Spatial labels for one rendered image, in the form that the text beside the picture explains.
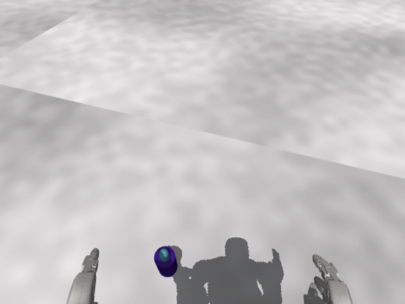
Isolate bottle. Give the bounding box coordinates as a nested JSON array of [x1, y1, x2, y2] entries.
[[154, 246, 178, 277]]

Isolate left robot hand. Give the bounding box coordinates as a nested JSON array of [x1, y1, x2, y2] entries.
[[66, 248, 99, 304]]

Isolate right robot hand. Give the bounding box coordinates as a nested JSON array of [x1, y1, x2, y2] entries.
[[304, 255, 353, 304]]

